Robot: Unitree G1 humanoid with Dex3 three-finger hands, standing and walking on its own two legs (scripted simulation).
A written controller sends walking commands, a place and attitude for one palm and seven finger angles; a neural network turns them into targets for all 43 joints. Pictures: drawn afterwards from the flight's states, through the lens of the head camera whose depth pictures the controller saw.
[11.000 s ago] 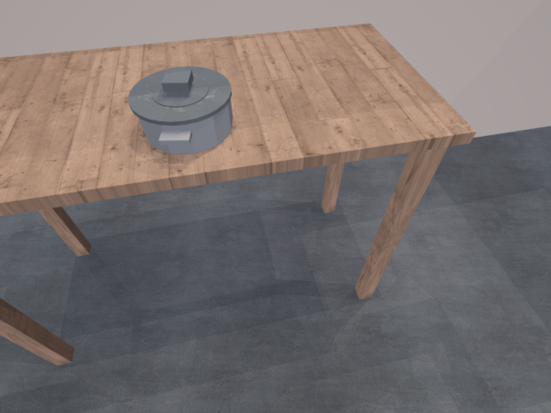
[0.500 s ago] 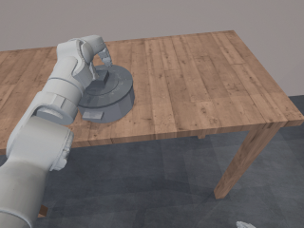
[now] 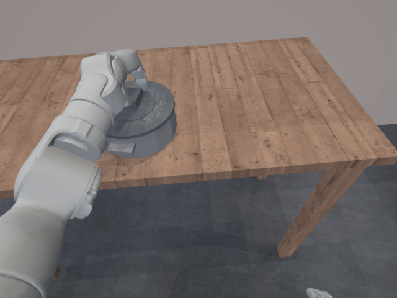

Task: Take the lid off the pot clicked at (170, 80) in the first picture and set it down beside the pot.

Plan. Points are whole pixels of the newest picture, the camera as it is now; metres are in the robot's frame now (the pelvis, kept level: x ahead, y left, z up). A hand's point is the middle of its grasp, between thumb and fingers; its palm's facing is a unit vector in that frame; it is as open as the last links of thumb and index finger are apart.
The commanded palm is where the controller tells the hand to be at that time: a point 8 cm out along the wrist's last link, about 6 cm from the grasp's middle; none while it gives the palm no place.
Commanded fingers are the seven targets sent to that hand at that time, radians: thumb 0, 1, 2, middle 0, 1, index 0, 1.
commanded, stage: lower the open fingers around the knob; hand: left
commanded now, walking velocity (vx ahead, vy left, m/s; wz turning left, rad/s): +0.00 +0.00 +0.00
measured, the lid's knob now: (129, 97) +0.49 +0.14 +0.15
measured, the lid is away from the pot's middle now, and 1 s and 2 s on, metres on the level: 0.00 0.00 0.00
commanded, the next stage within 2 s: close the fingers and squeeze the knob in 0.92 s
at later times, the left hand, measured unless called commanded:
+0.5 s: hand (125, 91) +0.47 +0.14 +0.18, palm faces -0.37 -0.14 -0.92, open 9.9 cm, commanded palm +0.46 +0.15 +0.23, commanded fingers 0.00 -0.40 1.74 -0.89 -0.08 -0.89 -0.08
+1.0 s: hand (123, 92) +0.47 +0.14 +0.18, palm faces -0.36 -0.14 -0.92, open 9.9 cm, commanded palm +0.46 +0.16 +0.23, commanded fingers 0.00 -0.40 1.74 -0.89 -0.08 -0.89 -0.08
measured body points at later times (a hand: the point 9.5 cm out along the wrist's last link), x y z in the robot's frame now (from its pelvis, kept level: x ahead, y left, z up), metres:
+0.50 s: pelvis +0.00 +0.00 +0.00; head +0.02 -0.02 +0.45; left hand +0.49 +0.15 +0.23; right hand +0.09 -0.27 -0.13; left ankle +0.04 +0.09 -0.74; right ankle -0.06 -0.11 -0.74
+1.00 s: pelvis +0.00 +0.00 +0.00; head +0.02 -0.02 +0.45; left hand +0.49 +0.15 +0.23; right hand +0.09 -0.27 -0.13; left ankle +0.04 +0.09 -0.74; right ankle -0.06 -0.11 -0.74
